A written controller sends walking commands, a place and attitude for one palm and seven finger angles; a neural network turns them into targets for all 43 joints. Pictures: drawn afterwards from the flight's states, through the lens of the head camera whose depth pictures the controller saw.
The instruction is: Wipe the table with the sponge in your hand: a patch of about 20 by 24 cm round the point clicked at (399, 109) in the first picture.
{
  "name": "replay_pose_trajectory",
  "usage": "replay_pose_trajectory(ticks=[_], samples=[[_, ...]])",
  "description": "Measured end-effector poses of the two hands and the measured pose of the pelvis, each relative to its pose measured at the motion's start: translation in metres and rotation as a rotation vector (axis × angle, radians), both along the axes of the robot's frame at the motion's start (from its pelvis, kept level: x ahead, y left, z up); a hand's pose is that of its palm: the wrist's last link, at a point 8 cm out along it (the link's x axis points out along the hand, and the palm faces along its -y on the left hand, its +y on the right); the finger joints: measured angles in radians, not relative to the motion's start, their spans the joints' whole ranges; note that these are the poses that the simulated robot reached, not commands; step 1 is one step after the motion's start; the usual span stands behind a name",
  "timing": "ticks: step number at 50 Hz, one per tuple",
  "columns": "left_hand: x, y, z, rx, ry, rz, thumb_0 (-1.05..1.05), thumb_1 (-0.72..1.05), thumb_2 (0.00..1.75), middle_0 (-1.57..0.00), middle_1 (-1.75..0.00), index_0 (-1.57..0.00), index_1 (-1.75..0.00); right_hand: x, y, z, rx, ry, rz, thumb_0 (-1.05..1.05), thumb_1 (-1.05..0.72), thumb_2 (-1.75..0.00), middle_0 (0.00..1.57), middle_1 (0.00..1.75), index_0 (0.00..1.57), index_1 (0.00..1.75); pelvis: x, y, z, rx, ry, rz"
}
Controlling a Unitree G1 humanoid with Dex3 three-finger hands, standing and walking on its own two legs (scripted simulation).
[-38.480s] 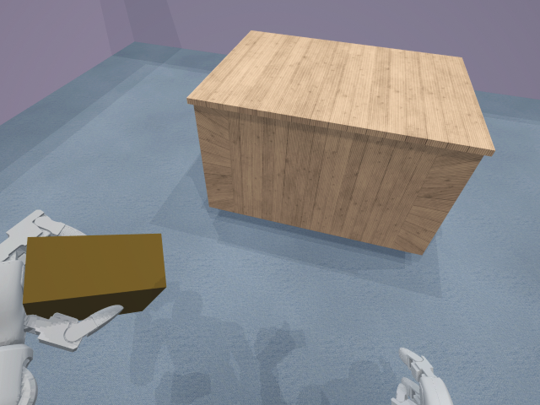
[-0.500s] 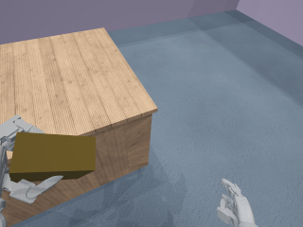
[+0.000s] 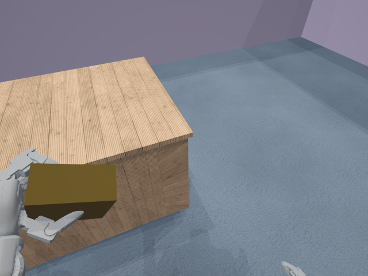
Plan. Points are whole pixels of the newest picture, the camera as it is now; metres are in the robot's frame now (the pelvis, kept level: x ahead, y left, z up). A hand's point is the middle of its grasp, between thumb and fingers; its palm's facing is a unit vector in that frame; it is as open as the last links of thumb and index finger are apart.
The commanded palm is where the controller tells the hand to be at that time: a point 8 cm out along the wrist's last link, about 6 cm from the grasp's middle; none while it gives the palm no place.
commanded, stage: stop stepping back and stand still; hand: left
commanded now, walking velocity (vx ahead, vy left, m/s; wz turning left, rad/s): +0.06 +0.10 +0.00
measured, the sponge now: (84, 194) +0.22 +0.19 +0.14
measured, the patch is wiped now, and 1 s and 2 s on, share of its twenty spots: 1.00 1.00 1.00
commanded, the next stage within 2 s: stand and wait in 0.22 s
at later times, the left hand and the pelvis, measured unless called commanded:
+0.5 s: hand (47, 190) +0.22 +0.24 +0.17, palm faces +0.38 -0.85 -0.37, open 10.0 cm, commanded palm +0.17 +0.29 +0.19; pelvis +0.01 +0.01 +0.01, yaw +1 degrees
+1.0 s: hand (33, 177) +0.24 +0.28 +0.16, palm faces +0.36 -0.86 -0.35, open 10.0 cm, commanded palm +0.19 +0.32 +0.19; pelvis +0.03 +0.04 +0.01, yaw -1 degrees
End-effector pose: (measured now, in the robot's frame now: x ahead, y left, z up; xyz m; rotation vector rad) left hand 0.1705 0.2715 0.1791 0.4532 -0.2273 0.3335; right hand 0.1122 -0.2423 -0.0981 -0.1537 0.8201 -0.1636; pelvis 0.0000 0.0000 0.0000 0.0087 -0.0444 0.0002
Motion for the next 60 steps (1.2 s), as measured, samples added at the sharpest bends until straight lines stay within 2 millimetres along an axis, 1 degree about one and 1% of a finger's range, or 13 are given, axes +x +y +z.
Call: replay_pose_trajectory(ticks=[2, 5, 8, 10, 14, 19, 26, 31, 38, 49, 60], samples=[[-0.006, -0.006, 0.001, -0.025, 0.005, -0.005, -0.01, -0.50, 1.04, -0.72, -1.33, -0.75, -1.35, 0.003, -0.001, 0.007, 0.001, 0.005, 0.011, 0.02, -0.90, -0.90, 0.20, 0.30, 0.20, 0.30, -0.003, -0.003, 0.006, 0.013, 0.007, 0.000], [-0.012, -0.012, 0.006, -0.016, 0.009, -0.017, -0.01, -0.50, 1.04, -0.72, -1.33, -0.75, -1.35, 0.009, -0.002, 0.022, -0.009, -0.022, 0.019, 0.02, -0.90, -0.90, 0.20, 0.30, 0.20, 0.30, -0.005, -0.008, 0.014, 0.040, 0.022, -0.001], [-0.013, -0.012, 0.012, -0.001, 0.001, -0.016, -0.01, -0.51, 1.04, -0.72, -1.33, -0.75, -1.35, 0.019, -0.004, 0.036, -0.032, -0.072, 0.030, 0.02, -0.90, -0.90, 0.20, 0.30, 0.20, 0.30, -0.006, -0.010, 0.017, 0.055, 0.031, -0.002], [-0.012, -0.010, 0.013, 0.003, -0.008, -0.013, -0.01, -0.51, 1.04, -0.72, -1.33, -0.75, -1.35, 0.028, -0.005, 0.041, -0.049, -0.109, 0.039, 0.02, -0.90, -0.90, 0.20, 0.30, 0.20, 0.30, -0.006, -0.008, 0.015, 0.043, 0.037, -0.002], [-0.008, -0.002, 0.009, 0.005, -0.011, 0.004, -0.01, -0.51, 1.04, -0.72, -1.33, -0.75, -1.35, 0.042, -0.006, 0.042, -0.062, -0.146, 0.044, 0.01, -0.90, -0.90, 0.20, 0.30, 0.20, 0.30, -0.008, -0.004, 0.009, 0.016, 0.027, 0.006], [-0.004, 0.005, 0.002, -0.001, 0.031, 0.044, -0.01, -0.50, 1.04, -0.72, -1.33, -0.75, -1.35, 0.051, 0.000, 0.040, -0.047, -0.146, 0.052, 0.01, -0.90, -0.90, 0.20, 0.30, 0.20, 0.30, 0.001, -0.002, 0.008, 0.001, 0.027, 0.004], [0.009, 0.009, 0.002, -0.032, 0.027, 0.029, -0.01, -0.50, 1.04, -0.72, -1.33, -0.75, -1.35, 0.054, 0.016, 0.033, -0.039, -0.083, 0.068, 0.01, -0.90, -0.90, 0.20, 0.30, 0.20, 0.30, 0.011, 0.007, 0.011, -0.004, 0.024, 0.011], [0.019, 0.020, 0.003, -0.017, 0.041, 0.018, -0.01, -0.50, 1.04, -0.72, -1.33, -0.75, -1.35, 0.058, 0.027, 0.034, -0.030, -0.072, 0.054, 0.01, -0.90, -0.90, 0.20, 0.30, 0.20, 0.30, 0.017, 0.017, 0.013, -0.010, 0.028, 0.000], [0.029, 0.034, -0.001, -0.026, 0.062, 0.014, -0.01, -0.50, 1.04, -0.72, -1.33, -0.75, -1.35, 0.066, 0.041, 0.038, -0.033, -0.079, 0.045, 0.01, -0.90, -0.90, 0.20, 0.30, 0.20, 0.30, 0.022, 0.030, 0.014, -0.016, 0.034, -0.013], [0.034, 0.047, -0.001, -0.054, 0.037, 0.011, -0.01, -0.50, 1.04, -0.72, -1.33, -0.75, -1.35, 0.077, 0.055, 0.046, -0.050, -0.099, 0.048, 0.01, -0.90, -0.90, 0.20, 0.30, 0.20, 0.30, 0.027, 0.044, 0.015, -0.024, 0.037, -0.021], [0.034, 0.054, -0.002, -0.067, 0.034, 0.017, -0.01, -0.50, 1.04, -0.72, -1.33, -0.75, -1.35, 0.075, 0.062, 0.046, -0.051, -0.095, 0.046, 0.01, -0.90, -0.90, 0.20, 0.30, 0.20, 0.30, 0.027, 0.050, 0.015, -0.027, 0.037, -0.024]])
